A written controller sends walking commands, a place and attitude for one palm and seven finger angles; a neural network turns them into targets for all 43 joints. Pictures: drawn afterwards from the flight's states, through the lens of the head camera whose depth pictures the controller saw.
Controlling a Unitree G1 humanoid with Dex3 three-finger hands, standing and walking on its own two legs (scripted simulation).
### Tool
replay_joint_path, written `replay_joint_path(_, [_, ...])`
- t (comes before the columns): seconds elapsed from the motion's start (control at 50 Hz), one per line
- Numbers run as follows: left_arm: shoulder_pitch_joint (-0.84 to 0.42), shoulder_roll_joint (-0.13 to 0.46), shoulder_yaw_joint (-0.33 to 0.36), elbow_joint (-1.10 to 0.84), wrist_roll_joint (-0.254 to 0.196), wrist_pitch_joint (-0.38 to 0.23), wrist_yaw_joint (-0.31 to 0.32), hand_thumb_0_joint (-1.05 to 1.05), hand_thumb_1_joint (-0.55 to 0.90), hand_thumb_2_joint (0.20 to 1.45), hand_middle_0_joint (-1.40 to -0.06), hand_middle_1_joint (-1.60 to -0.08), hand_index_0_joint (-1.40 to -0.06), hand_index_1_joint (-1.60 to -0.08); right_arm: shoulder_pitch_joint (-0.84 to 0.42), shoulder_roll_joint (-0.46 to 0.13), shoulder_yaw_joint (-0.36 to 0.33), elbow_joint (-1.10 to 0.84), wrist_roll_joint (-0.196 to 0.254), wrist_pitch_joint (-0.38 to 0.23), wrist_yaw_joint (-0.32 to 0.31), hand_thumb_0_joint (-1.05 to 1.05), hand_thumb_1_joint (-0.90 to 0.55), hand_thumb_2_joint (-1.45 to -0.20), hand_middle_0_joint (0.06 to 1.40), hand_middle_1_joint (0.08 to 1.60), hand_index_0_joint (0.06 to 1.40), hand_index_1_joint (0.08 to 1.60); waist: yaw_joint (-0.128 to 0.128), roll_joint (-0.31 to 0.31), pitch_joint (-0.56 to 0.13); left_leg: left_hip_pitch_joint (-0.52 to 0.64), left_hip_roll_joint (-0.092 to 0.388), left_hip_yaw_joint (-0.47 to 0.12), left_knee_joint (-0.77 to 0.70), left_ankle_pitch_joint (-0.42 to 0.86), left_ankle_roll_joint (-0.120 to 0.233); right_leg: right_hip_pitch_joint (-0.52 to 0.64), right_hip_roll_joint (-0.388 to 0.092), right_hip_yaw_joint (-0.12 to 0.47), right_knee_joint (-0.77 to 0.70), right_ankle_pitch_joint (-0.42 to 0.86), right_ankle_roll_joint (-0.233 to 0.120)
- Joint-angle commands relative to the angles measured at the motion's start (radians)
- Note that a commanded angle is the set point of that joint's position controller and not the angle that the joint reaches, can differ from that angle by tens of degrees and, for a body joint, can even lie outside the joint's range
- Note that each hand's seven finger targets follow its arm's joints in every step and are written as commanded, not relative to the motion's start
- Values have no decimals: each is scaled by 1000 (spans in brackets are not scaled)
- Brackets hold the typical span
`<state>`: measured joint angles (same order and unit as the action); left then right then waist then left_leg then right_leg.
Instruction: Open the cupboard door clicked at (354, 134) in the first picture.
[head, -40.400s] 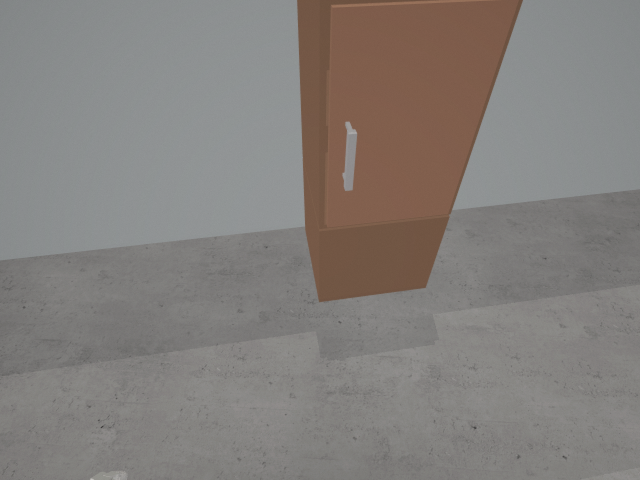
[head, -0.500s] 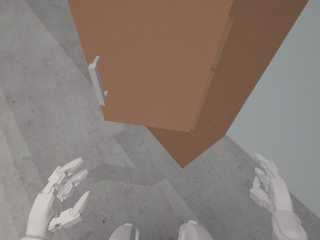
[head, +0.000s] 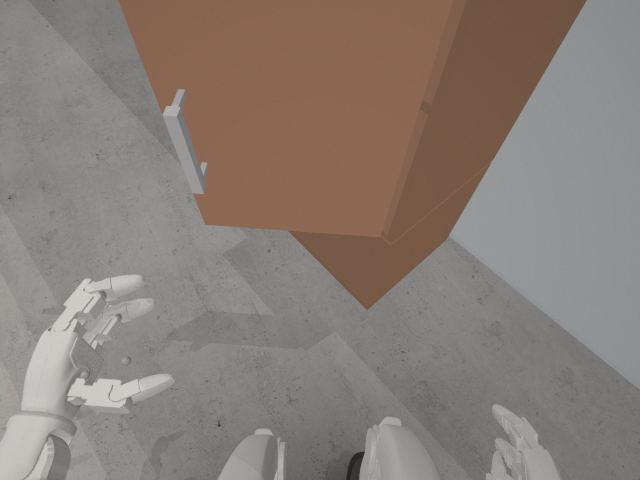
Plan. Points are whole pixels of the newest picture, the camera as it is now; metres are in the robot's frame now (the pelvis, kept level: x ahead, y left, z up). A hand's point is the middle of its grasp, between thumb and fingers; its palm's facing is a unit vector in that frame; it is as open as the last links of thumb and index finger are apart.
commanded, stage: raise the hand with hooked fingers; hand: left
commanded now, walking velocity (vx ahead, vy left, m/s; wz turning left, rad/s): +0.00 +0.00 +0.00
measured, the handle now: (190, 145) +0.58 +0.23 +0.02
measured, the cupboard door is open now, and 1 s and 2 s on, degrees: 45 45 45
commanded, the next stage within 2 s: move the hooked fingers beside the handle in 1.14 s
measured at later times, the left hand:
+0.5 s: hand (89, 328) +0.28 +0.28 +0.03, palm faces -0.02 -1.00 -0.06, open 13.9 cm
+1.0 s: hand (89, 313) +0.29 +0.28 +0.03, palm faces -0.03 -1.00 -0.06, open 13.9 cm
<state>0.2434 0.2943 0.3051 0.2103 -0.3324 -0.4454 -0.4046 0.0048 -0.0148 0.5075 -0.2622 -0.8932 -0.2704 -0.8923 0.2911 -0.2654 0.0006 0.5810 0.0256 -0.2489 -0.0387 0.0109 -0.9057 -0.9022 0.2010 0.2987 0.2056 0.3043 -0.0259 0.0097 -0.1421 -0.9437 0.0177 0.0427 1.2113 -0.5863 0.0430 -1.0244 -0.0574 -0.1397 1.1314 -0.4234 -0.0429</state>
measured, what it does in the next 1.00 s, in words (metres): stands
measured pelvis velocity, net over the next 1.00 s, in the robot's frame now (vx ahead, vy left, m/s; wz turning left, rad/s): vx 0.01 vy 0.01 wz -0.01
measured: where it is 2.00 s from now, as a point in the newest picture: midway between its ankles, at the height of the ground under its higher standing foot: outside the picture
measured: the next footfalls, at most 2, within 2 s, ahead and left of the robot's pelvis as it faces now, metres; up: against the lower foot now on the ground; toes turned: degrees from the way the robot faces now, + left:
none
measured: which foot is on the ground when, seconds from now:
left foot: down 0.00-1.00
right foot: down 0.00-1.00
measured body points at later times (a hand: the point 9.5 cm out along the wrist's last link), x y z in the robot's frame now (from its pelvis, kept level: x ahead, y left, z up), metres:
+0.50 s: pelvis +0.01 +0.01 +0.00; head +0.11 +0.04 +0.44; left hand +0.27 +0.33 +0.03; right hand +0.20 -0.22 -0.08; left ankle +0.00 +0.09 -0.64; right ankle +0.07 -0.10 -0.64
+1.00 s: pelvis +0.01 +0.01 +0.00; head +0.12 +0.03 +0.44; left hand +0.29 +0.34 +0.04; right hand +0.17 -0.25 -0.08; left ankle +0.00 +0.09 -0.64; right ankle +0.07 -0.10 -0.64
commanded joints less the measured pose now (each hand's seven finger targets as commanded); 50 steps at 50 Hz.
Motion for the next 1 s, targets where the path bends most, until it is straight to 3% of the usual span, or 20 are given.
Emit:
replay_joint_path(0.0, [-97,193,91,-180,-22,-82,-20,0,-243,410,-282,-1035,-282,-1035,-66,-153,-57,-173,6,-66,-10,0,-900,-900,200,300,200,300,21,41,-233,44,-26,-89,-218,236,-24,281,42,104,-138,-16,11])
replay_joint_path(0.16, [-132,218,110,-174,-26,-59,-38,0,-430,330,-295,-1155,-295,-1155,-47,-167,-56,-179,3,-50,-10,0,-900,-900,200,300,200,300,24,112,-260,123,-21,-104,-221,363,-46,264,51,70,-107,95,9])
replay_joint_path(0.18, [-154,222,112,-153,-34,-48,-48,0,-453,320,-297,-1170,-297,-1170,-36,-171,-54,-179,1,-43,-10,0,-900,-900,200,300,200,300,13,86,-247,125,-18,-111,-215,391,-52,255,60,61,-98,116,5])
replay_joint_path(0.22, [-174,241,126,-154,-32,-41,-60,0,-500,300,-300,-1200,-300,-1200,-41,-172,-53,-181,1,-39,-7,0,-900,-900,200,300,200,300,19,105,-271,129,-18,-108,-212,392,-53,264,56,66,-99,119,9])
replay_joint_path(0.28, [-197,254,143,-108,-43,-19,-81,0,-500,300,-300,-1200,-300,-1200,-35,-174,-48,-186,1,-30,-10,0,-900,-900,200,300,200,300,13,66,-263,115,-17,-108,-199,424,-53,272,65,63,-93,154,7])
replay_joint_path(0.32, [-223,274,163,-104,-47,-14,-98,0,-500,300,-300,-1200,-300,-1200,-36,-174,-47,-185,3,-27,-9,0,-900,-900,200,300,200,300,20,92,-288,115,-17,-102,-194,425,-53,284,60,71,-95,160,10])
replay_joint_path(0.36, [-247,275,160,-86,-45,-9,-106,0,-500,300,-300,-1200,-300,-1200,-39,-176,-44,-184,4,-27,-10,0,-900,-900,200,300,200,300,15,82,-279,106,-16,-104,-193,411,-50,277,59,71,-98,150,10])
replay_joint_path(0.48, [-315,333,199,-61,-61,0,-146,0,-500,300,-300,-1200,-300,-1200,-27,-184,-42,-174,1,-29,-10,0,-900,-900,200,300,200,300,19,104,-324,141,-9,-117,-178,509,-64,269,66,64,-74,193,3])
replay_joint_path(0.52, [-311,348,218,-39,-61,4,-156,0,-500,300,-300,-1200,-300,-1200,-21,-185,-43,-171,2,-24,-8,0,-900,-900,200,300,200,300,23,103,-346,147,-8,-114,-180,515,-63,272,62,67,-80,192,9])
replay_joint_path(0.56, [-323,344,222,0,-71,12,-162,0,-500,300,-300,-1200,-300,-1200,-24,-186,-43,-170,6,-21,-8,0,-900,-900,200,300,200,300,15,70,-314,107,-12,-108,-181,453,-56,273,63,70,-91,166,12])
replay_joint_path(0.62, [-364,386,251,18,-73,11,-177,0,-500,300,-300,-1200,-300,-1200,-17,-192,-42,-167,7,-17,-10,0,-900,-900,200,300,200,300,23,99,-336,113,-10,-109,-181,467,-57,275,62,73,-85,165,8])
replay_joint_path(0.64, [-353,367,235,5,-74,10,-181,0,-500,300,-300,-1200,-300,-1200,-18,-188,-43,-169,6,-19,-8,0,-900,-900,200,300,200,300,24,121,-343,130,-11,-108,-186,473,-58,270,60,73,-91,164,8])
replay_joint_path(0.7, [-306,369,239,-1,-81,11,-187,0,-500,300,-300,-1200,-300,-1200,-6,-191,-47,-172,7,-21,-1,0,-900,-900,200,300,200,300,28,98,-369,139,-7,-107,-184,515,-56,298,62,76,-94,195,8])
replay_joint_path(0.78, [-308,369,247,14,-86,8,-170,0,-500,300,-300,-1200,-300,-1200,-5,-192,-49,-176,6,-16,2,0,-900,-900,200,300,200,300,14,64,-313,85,-12,-98,-179,450,-46,285,65,79,-100,165,8])
replay_joint_path(0.92, [-321,379,246,-16,-74,-17,-155,0,-500,300,-300,-1200,-300,-1200,0,-189,-48,-174,5,-13,1,0,-900,-900,200,300,200,300,18,119,-339,117,-12,-95,-187,450,-47,291,60,87,-105,161,10])
replay_joint_path(0.98, [-332,370,233,3,-73,-15,-157,0,-500,300,-300,-1200,-300,-1200,-7,-191,-44,-180,6,-10,-3,0,-900,-900,200,300,200,300,7,88,-293,92,-11,-101,-194,396,-43,270,65,80,-107,121,6])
